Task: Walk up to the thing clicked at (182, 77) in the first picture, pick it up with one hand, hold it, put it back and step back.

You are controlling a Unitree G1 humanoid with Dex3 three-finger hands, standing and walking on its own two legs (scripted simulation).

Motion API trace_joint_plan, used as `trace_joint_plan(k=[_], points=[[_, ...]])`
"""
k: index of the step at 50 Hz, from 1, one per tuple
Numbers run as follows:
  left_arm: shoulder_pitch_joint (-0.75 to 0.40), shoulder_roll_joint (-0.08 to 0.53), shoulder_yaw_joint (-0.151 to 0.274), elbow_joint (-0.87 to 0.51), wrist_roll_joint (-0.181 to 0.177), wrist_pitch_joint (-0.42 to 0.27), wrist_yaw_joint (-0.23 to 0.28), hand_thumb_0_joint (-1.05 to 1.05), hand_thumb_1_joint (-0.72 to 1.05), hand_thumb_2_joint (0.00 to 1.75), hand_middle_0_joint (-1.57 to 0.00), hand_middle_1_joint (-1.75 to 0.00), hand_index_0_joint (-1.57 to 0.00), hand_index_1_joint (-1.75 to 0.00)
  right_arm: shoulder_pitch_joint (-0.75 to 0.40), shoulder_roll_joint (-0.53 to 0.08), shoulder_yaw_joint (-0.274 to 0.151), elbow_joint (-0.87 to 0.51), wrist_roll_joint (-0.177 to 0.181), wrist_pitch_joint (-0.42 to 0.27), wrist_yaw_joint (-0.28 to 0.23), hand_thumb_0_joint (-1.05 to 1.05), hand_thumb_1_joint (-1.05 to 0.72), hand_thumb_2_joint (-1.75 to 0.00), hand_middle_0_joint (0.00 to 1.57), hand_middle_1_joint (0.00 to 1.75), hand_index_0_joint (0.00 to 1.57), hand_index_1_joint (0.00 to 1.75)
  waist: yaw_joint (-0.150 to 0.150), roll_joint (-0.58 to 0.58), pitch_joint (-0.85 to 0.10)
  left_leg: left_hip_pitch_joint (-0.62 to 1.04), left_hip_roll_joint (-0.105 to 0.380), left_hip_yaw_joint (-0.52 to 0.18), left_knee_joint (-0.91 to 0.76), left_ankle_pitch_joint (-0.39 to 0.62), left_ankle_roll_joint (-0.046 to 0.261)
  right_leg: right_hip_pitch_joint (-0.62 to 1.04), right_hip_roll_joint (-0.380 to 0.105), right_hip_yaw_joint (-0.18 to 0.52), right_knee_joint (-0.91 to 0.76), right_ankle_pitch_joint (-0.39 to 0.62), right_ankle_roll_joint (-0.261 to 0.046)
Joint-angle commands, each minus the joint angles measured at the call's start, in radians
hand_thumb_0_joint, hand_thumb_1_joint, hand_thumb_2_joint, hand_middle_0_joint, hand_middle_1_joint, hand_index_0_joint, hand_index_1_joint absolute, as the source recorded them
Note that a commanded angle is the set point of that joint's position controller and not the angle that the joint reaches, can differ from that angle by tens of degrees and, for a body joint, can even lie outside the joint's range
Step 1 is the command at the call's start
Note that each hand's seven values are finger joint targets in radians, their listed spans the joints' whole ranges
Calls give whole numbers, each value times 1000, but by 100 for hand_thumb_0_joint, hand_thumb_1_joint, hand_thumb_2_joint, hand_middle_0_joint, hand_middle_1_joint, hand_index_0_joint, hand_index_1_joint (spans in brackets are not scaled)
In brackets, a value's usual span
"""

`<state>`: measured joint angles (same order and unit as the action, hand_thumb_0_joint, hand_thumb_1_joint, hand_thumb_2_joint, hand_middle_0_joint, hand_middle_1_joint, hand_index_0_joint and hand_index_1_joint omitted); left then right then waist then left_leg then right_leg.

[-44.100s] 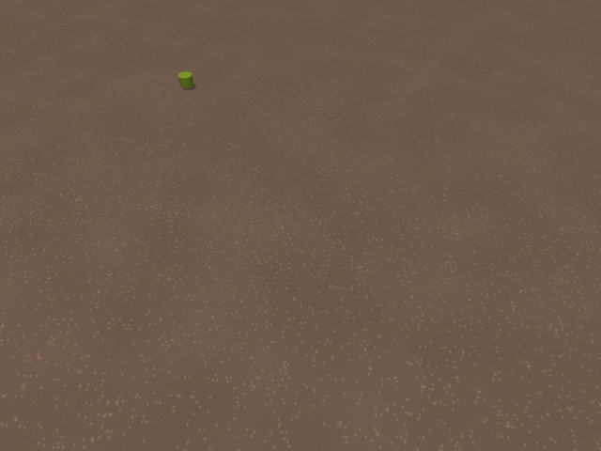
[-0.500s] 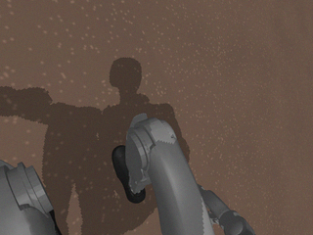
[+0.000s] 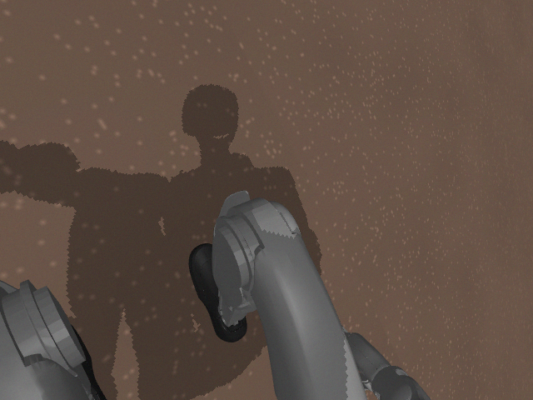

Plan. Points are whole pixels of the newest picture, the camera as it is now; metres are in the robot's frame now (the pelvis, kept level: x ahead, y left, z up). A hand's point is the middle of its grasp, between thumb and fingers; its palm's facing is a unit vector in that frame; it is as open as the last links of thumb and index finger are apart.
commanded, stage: rest palm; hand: left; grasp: from above
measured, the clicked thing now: out of the picture +0.48 +0.41 -0.28
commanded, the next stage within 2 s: none
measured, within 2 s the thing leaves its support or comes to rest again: neither
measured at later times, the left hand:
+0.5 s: hand out of the picture +0.46 +0.39 -0.24, palm faces -0.43 -0.17 -0.89, open 13.8 cm
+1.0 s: hand out of the picture +0.46 +0.39 -0.24, palm faces -0.45 -0.18 -0.88, open 13.8 cm
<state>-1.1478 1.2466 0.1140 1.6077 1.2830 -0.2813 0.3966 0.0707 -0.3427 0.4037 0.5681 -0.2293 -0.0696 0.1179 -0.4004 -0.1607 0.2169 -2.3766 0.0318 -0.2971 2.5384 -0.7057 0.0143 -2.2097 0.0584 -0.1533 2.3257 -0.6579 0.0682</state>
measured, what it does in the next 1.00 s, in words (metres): stands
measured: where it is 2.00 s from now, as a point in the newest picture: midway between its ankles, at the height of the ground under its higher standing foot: (158, 347)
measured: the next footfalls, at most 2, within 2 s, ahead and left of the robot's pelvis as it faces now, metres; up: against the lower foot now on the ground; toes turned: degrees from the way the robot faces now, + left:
none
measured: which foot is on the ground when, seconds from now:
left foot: down 0.00-1.00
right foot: down 0.00-1.00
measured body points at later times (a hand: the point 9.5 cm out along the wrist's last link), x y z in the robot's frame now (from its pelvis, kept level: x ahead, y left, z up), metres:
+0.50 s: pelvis +0.00 +0.00 +0.00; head +0.29 +0.15 +0.30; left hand +0.48 +0.40 -0.19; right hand +0.08 -0.25 -0.05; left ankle +0.06 +0.12 -0.28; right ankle +0.12 -0.14 -0.28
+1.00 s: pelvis +0.00 +0.00 +0.00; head +0.29 +0.15 +0.30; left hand +0.48 +0.40 -0.19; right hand +0.06 -0.25 -0.06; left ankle +0.06 +0.12 -0.28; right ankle +0.12 -0.13 -0.28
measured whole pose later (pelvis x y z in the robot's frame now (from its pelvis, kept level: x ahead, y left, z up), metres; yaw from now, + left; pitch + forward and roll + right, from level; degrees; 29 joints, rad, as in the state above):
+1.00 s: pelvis +0.00 +0.00 +0.00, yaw +0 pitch +28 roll -17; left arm -1.13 1.24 0.11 1.61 1.26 -0.29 0.40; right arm 0.06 -0.34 0.41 0.58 -0.23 -0.07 0.11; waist -0.40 -0.17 0.23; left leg -2.37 0.04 -0.29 2.54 -0.70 0.01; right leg -2.21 0.06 -0.15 2.33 -0.65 0.08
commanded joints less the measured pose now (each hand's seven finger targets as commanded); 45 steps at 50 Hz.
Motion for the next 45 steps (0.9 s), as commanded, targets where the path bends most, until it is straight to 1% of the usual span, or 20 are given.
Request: trace_joint_plan(k=[1, 2, 5, 6, 9, 10, 12, 13, 15, 20, 23, 26, 27, 31, 33, 34, 39, 42, 43, 45], points=[[-209, 267, 18, -116, -11, -3, 48, 0, -54, 99, -6, -102, -6, -103, 193, -359, -113, 22, -9, 20, -13, 0, -90, -90, 20, 30, 20, 30, -60, 652, -645, 639, 58, 76, -252, 352, -27, 265, 17, -133, -161, 277, -88], [-189, 252, 11, -84, -11, -3, 50, 0, -53, 99, -6, -102, -6, -103, 173, -338, -96, 16, -6, 21, -11, 0, -90, -90, 20, 30, 20, 30, -58, 638, -637, 623, 59, 76, -252, 328, -25, 263, 21, -136, -165, 257, -87], [-245, 275, 15, -141, -15, -8, 52, 0, -52, 99, -7, -103, -6, -103, 177, -359, -117, 16, -9, 19, -17, 0, -90, -90, 20, 30, 20, 30, -59, 650, -650, 602, 56, 83, -248, 309, -21, 275, 21, -130, -168, 264, -86], [-225, 282, 17, -119, -7, -1, 49, 0, -53, 101, -7, -103, -6, -104, 186, -337, -102, 19, -8, 19, -14, 0, -90, -90, 20, 30, 20, 30, -56, 647, -661, 613, 57, 87, -256, 299, -15, 291, 21, -124, -170, 257, -82], [-248, 285, 19, -147, -14, -1, 54, 0, -51, 102, -8, -104, -7, -105, 184, -356, -116, 13, -9, 19, -19, 0, -90, -90, 20, 30, 20, 30, -58, 627, -673, 591, 52, 94, -246, 289, -14, 300, 22, -128, -174, 265, -83], [-240, 261, 7, -127, -19, -1, 53, 0, -51, 102, -8, -104, -7, -105, 177, -357, -119, 9, -7, 17, -21, 0, -90, -90, 20, 30, 20, 30, -64, 621, -647, 572, 52, 96, -242, 284, -14, 293, 21, -128, -177, 264, -84], [-248, 262, 6, -138, -17, -3, 54, 0, -51, 101, -7, -104, -7, -105, 170, -356, -118, 3, -6, 14, -20, 0, -90, -90, 20, 30, 20, 30, -60, 621, -663, 588, 54, 93, -247, 301, -15, 300, 24, -131, -175, 276, -82], [-210, 240, -12, -78, -10, 3, 49, 0, -51, 99, -7, -104, -7, -104, 180, -347, -115, 19, -6, 14, -20, 0, -90, -90, 20, 30, 20, 30, -63, 609, -640, 573, 53, 94, -246, 282, -11, 291, 28, -131, -175, 261, -81], [-198, 232, -9, -60, -19, 7, 44, 0, -50, 100, -7, -105, -7, -105, 190, -336, -105, 32, -3, 15, -18, 0, -90, -90, 20, 30, 20, 30, -60, 592, -620, 561, 53, 89, -251, 271, -15, 280, 22, -131, -177, 246, -83], [-266, 302, 23, -196, -18, -3, 48, 0, -50, 101, -8, -106, -8, -106, 171, -364, -118, -4, -5, 18, -22, 0, -90, -90, 20, 30, 20, 30, -47, 661, -706, 650, 59, 86, -253, 355, -21, 302, 19, -128, -166, 295, -84], [-211, 248, 3, -124, -23, 1, 56, 0, -51, 96, -6, -104, -7, -103, 169, -351, -114, 9, -6, 12, -18, 0, -90, -90, 20, 30, 20, 30, -59, 635, -659, 620, 54, 95, -249, 337, -16, 305, 25, -129, -169, 290, -80], [-234, 274, 18, -138, -17, -2, 62, 0, -50, 96, -6, -104, -7, -103, 171, -360, -114, 5, -6, 7, -20, 0, -90, -90, 20, 30, 20, 30, -60, 642, -632, 586, 52, 95, -246, 317, -20, 293, 19, -131, -169, 281, -84], [-200, 266, 12, -83, -9, 7, 59, 0, -50, 96, -6, -104, -7, -103, 191, -342, -101, 34, -7, 11, -18, 0, -90, -90, 20, 30, 20, 30, -57, 628, -622, 592, 55, 89, -249, 302, -18, 280, 20, -131, -168, 263, -83], [-253, 293, 32, -161, -20, 8, 70, 0, -49, 100, -7, -106, -8, -106, 178, -359, -115, 12, -7, 9, -20, 0, -90, -90, 20, 30, 20, 30, -50, 656, -685, 619, 56, 91, -254, 310, -22, 301, 19, -130, -168, 277, -85], [-210, 265, 15, -96, -18, 16, 69, 0, -50, 98, -7, -104, -7, -104, 181, -348, -110, 20, -6, 5, -17, 0, -90, -90, 20, 30, 20, 30, -56, 635, -659, 595, 55, 95, -254, 280, -16, 297, 25, -129, -171, 253, -84], [-227, 254, 10, -127, -22, 12, 68, 0, -48, 98, -7, -106, -8, -105, 177, -360, -117, 14, -6, 4, -19, 0, -90, -90, 20, 30, 20, 30, -66, 616, -637, 573, 53, 97, -246, 276, -15, 291, 25, -132, -174, 258, -83], [-205, 247, 2, -90, -32, 17, 46, 0, -49, 98, -7, -105, -7, -105, 180, -345, -102, 30, -1, 0, -20, 0, -90, -90, 20, 30, 20, 30, -60, 594, -601, 550, 54, 89, -250, 248, -19, 259, 18, -130, -176, 229, -85], [-192, 251, -2, -89, -35, 11, 38, 0, -49, 99, -7, -106, -7, -105, 168, -345, -97, 21, 2, 3, -21, 0, -90, -90, 20, 30, 20, 30, -55, 598, -625, 581, 56, 82, -254, 254, -20, 270, 18, -129, -171, 228, -84], [-234, 279, 13, -157, -35, 0, 41, 0, -49, 97, -7, -106, -7, -105, 180, -357, -104, 35, -3, 5, -22, 0, -90, -90, 20, 30, 20, 30, -58, 633, -650, 594, 57, 85, -254, 286, -23, 287, 16, -130, -169, 255, -82], [-185, 249, -1, -89, -37, 1, 40, 0, -49, 100, -8, -106, -8, -106, 164, -338, -93, 24, 0, 4, -21, 0, -90, -90, 20, 30, 20, 30, -56, 596, -643, 575, 54, 88, -245, 268, -14, 292, 22, -128, -168, 241, -82]])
